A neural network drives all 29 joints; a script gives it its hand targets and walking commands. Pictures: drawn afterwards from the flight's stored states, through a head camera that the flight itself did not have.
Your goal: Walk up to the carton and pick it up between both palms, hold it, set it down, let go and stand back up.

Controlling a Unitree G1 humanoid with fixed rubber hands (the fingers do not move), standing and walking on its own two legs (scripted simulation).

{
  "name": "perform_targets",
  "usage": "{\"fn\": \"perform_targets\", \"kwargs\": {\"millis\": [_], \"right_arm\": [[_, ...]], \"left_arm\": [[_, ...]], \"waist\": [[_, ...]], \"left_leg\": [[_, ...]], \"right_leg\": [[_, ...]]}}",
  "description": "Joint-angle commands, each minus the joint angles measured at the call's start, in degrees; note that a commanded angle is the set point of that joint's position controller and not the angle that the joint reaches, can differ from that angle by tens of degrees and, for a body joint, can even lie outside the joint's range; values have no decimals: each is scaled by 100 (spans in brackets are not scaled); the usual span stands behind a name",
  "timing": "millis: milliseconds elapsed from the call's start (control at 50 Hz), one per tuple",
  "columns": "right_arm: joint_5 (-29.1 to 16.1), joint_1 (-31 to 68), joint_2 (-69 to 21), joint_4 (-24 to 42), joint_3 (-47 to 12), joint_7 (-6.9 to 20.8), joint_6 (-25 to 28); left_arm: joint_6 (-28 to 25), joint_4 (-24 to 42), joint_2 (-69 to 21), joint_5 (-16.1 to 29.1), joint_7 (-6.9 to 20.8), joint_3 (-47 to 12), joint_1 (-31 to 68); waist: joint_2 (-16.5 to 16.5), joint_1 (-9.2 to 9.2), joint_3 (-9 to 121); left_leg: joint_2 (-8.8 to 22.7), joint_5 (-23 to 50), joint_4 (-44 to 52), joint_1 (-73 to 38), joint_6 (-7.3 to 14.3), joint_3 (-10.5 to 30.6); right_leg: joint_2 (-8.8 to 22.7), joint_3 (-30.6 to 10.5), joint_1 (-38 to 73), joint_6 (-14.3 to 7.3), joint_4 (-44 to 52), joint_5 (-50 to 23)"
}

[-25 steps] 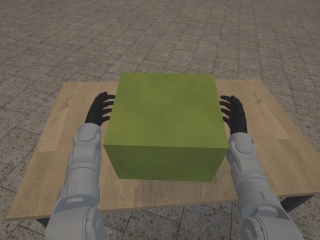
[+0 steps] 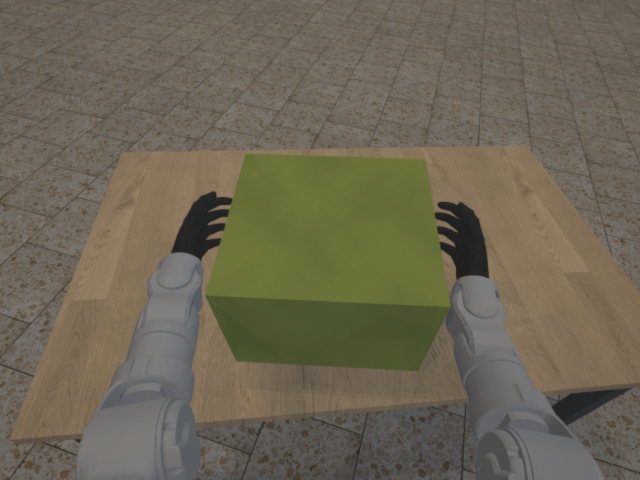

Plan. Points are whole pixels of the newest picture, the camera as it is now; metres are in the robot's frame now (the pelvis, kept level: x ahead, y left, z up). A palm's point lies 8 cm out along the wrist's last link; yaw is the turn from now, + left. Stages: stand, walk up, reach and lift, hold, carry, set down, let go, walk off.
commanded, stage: set down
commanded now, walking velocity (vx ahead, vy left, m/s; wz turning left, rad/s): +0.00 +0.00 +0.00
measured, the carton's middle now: (330, 260) +0.43 +0.00 +0.02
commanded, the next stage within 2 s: none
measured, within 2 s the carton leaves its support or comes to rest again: rests again in 1.30 s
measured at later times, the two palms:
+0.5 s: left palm (192, 255) +0.42 +0.19 +0.05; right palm (456, 274) +0.38 -0.17 +0.06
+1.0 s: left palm (202, 264) +0.44 +0.19 +0.01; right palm (446, 289) +0.38 -0.17 +0.01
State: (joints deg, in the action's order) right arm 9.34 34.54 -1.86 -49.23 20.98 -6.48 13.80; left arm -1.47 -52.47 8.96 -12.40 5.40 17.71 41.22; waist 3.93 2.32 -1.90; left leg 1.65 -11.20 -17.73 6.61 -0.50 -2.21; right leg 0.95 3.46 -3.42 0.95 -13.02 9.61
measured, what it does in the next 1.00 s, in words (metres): stands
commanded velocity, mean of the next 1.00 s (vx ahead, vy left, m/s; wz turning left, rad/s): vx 0.00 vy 0.00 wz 0.00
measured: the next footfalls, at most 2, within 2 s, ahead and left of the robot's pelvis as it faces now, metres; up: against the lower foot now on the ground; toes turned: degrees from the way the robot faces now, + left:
none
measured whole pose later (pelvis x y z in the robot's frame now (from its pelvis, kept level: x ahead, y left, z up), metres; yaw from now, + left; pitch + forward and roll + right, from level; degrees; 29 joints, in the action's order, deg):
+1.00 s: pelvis +0.00 +0.00 -0.01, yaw +1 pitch +15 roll -2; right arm 15.7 40.1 -3.7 -61.7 29.3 -8.1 24.5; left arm -22.4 -82.8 15.6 -6.9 3.8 14.3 52.8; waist 1.7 5.2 4.2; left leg 2.1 -12.2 -24.3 27.3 -0.2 -1.8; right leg 1.1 4.7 -23.0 1.0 -18.3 10.3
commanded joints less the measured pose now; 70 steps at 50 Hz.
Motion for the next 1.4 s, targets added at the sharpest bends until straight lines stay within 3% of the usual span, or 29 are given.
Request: {"fn": "perform_targets", "kwargs": {"millis": [0, 60, 120, 200, 280, 340, 400, 500, 540, 560, 600, 640, 720, 780, 820, 880, 960, 1000, 1120, 1180, 1280, 1320, 1380], "right_arm": [[337, 3031, -2677, 375, -1691, 663, 286], [415, 3060, -2681, 201, -1603, 685, 343], [512, 3049, -2645, 73, -1419, 661, 289], [690, 3065, -2784, 17, -1263, 651, 323], [764, 3186, -2907, -80, -1253, 688, 500], [845, 3119, -2852, -409, -1045, 717, 515], [927, 3240, -2778, -389, -898, 685, 551], [1104, 3365, -2894, -494, -785, 701, 613], [1157, 3249, -2935, -698, -703, 681, 589], [1153, 3313, -2898, -690, -659, 668, 544], [1110, 3290, -2932, -656, -746, 665, 555], [1135, 3241, -2950, -677, -760, 657, 600], [1130, 3220, -3184, -805, -892, 680, 900], [1160, 3061, -3155, -1053, -877, 660, 909], [1123, 3242, -3103, -977, -939, 668, 1019], [1126, 3327, -3174, -962, -1016, 682, 1165], [1217, 3331, -3108, -1346, -861, 666, 1231], [1220, 3282, -3112, -1419, -845, 662, 1274], [1296, 3362, -3052, -1535, -563, 675, 1258], [1328, 3376, -3078, -1608, -534, 684, 1371], [1442, 3573, -2961, -1597, -350, 740, 1397], [1455, 3662, -2863, -1628, -254, 784, 1454], [1531, 3675, -2849, -1631, -178, 814, 1463]], "left_arm": [[-626, 541, -2946, 84, 606, -1453, 3298], [-763, 270, -2848, 21, 572, -1281, 3328], [-829, -110, -2742, -8, 659, -1104, 3308], [-975, -277, -2641, -63, 691, -942, 3541], [-1243, -365, -2675, 16, 582, -1057, 3801], [-1418, -561, -2633, -30, 531, -1066, 3963], [-1472, -742, -2653, 4, 565, -1115, 4006], [-1692, -1248, -2499, 11, 592, -903, 4032], [-1758, -1411, -2452, 6, 613, -895, 4088], [-1719, -1613, -2386, -9, 665, -799, 4015], [-1749, -1654, -2327, -57, 711, -705, 3986], [-1768, -1785, -2367, -78, 723, -709, 3923], [-2101, -1513, -2489, 22, 621, -953, 4238], [-2210, -1896, -2348, -34, 631, -863, 4079], [-2260, -1933, -2415, 32, 597, -986, 4081], [-2470, -2045, -2370, 148, 554, -1038, 4237], [-2683, -2248, -2349, 234, 570, -1125, 4547], [-2726, -2500, -2334, 166, 598, -1066, 4409], [-2755, -2821, -2167, -1, 649, -781, 4409], [-2857, -2825, -2232, 55, 584, -886, 4504], [-2930, -3065, -2190, -13, 602, -807, 4568], [-2970, -3110, -2217, 4, 534, -858, 4649], [-3027, -3287, -2168, -47, 526, -738, 4627]], "waist": [[-667, 31, 2595], [-593, -49, 2755], [-451, 23, 2328], [-493, 14, 2472], [-646, -16, 3116], [-864, 53, 3017], [-861, 135, 3085], [-686, 60, 3330], [-701, 178, 3067], [-539, 207, 2884], [-571, 135, 2997], [-685, 153, 3054], [-893, 185, 3919], [-834, 244, 3697], [-927, 156, 3861], [-836, 178, 4193], [-831, 382, 4263], [-870, 359, 4144], [-924, 295, 3986], [-1082, 299, 4222], [-969, 309, 4220], [-1138, 242, 4329], [-983, 245, 4339]], "left_leg": [[-195, 2921, -241, -850, -405, -320], [-188, 2786, -215, -704, -353, -336], [-199, 2258, -72, -417, -268, -365], [-212, 2028, -44, -197, -235, -392], [-155, 2461, -235, -353, -313, -362], [-115, 2536, -312, -517, -414, -325], [-103, 2453, -330, -513, -423, -293], [-100, 2349, -382, -55, -356, -294], [-112, 2324, -390, -12, -374, -276], [-126, 2128, -350, 94, -309, -287], [-147, 2052, -313, 263, -251, -289], [-122, 2265, -378, 235, -292, -278], [-72, 3458, -783, -101, -454, -207], [-104, 3151, -773, 310, -382, -161], [-62, 3290, -787, 288, -405, -133], [-65, 3501, -954, 307, -388, -109], [-41, 3265, -981, 402, -421, -76], [-49, 3270, -1021, 449, -422, -76], [-56, 2687, -943, 688, -345, -87], [-21, 2983, -1105, 551, -428, -66], [-9, 2793, -1108, 572, -430, -24], [39, 2914, -1184, 417, -499, -25], [28, 2567, -1165, 614, -410, -22]], "right_leg": [[-228, 251, 852, 108, -349, -2665], [-208, 221, 836, 106, -353, -2601], [-152, 178, 865, 125, -292, -2319], [-120, 159, 906, 139, -357, -2339], [-140, 183, 681, 88, -487, -2559], [-163, 217, 305, 15, -416, -2157], [-164, 261, 97, 7, -365, -1953], [-142, 190, 258, 22, -532, -2218], [-132, 188, 255, 18, -551, -2259], [-109, 174, 278, 43, -538, -2228], [-70, 150, 367, 73, -613, -2470], [-77, 144, 346, 70, -660, -2678], [-158, 185, 83, 17, -808, -3260], [-81, 103, 217, 21, -918, -3410], [-102, 147, 45, 2, -911, -3314], [-101, 148, -113, 5, -1003, -3523], [-78, 143, -241, 2, -1044, -3385], [-56, 117, -267, -5, -1061, -3488], [-15, 120, -580, -50, -1020, -2931], [-58, 167, -892, -102, -1044, -2886], [-56, 194, -1081, -89, -1039, -2620], [-100, 256, -1443, -162, -1000, -2290], [-81, 228, -1519, -153, -1010, -2017]]}}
